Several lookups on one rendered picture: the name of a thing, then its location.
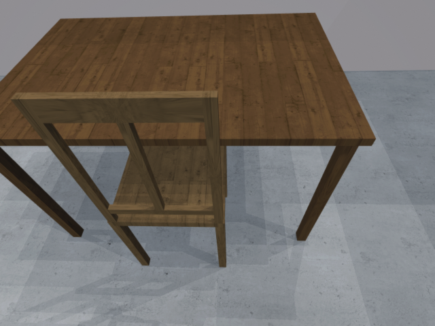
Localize table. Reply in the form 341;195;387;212
0;13;376;241

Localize chair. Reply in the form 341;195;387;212
11;91;227;268

